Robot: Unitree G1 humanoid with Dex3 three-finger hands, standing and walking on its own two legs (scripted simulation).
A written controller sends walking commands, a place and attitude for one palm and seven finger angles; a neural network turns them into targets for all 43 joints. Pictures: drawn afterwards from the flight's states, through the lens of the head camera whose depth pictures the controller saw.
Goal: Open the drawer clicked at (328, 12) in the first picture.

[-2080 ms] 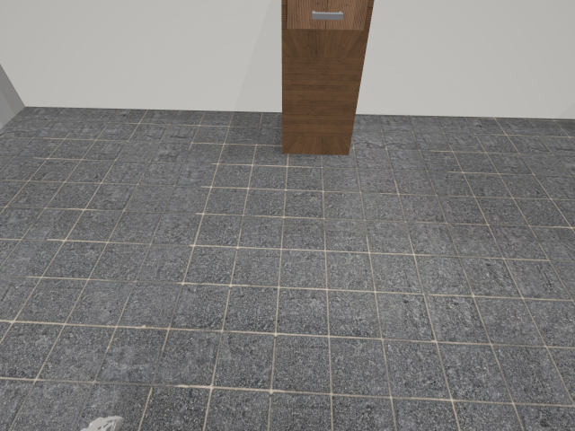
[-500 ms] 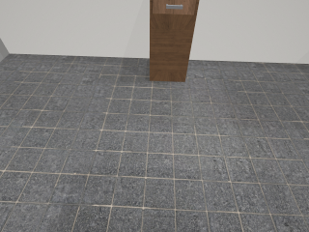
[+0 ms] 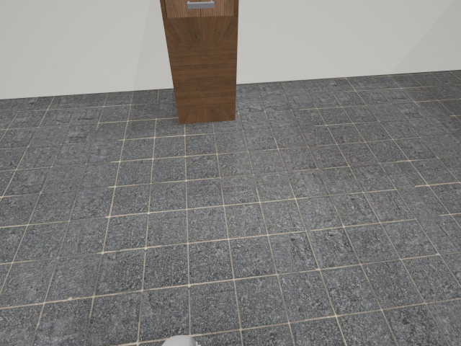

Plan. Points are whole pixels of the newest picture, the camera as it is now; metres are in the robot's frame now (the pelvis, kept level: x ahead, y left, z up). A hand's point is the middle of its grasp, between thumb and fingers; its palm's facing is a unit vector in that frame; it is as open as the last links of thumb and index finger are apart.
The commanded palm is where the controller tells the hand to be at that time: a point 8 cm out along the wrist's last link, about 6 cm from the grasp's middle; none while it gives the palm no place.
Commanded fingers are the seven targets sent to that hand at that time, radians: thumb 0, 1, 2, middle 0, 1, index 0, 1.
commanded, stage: walk to a spot facing it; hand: left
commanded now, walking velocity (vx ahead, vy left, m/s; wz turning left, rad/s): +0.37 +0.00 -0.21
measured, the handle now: (200, 3) +1.58 +0.30 +0.00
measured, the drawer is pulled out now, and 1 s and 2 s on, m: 0.00 0.00 0.00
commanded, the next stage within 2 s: turn to face it in 1.74 s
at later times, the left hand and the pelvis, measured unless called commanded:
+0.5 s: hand (122, 291) +0.25 +0.27 -0.18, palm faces -0.08 -0.99 -0.15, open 7.3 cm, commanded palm none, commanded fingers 0.00 0.90 0.90 -0.20 -0.30 -0.20 -0.30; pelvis +0.21 +0.09 +0.00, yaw -9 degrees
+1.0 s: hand (206, 188) +0.57 +0.13 -0.18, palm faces -0.32 -0.94 -0.12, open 7.3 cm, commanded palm none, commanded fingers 0.00 0.90 0.90 -0.20 -0.30 -0.20 -0.30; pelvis +0.42 +0.01 -0.02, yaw -18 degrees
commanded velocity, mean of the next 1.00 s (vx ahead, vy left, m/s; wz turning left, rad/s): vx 0.37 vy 0.00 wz -0.22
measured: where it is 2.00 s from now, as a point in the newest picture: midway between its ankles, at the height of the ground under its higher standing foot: (263, 227)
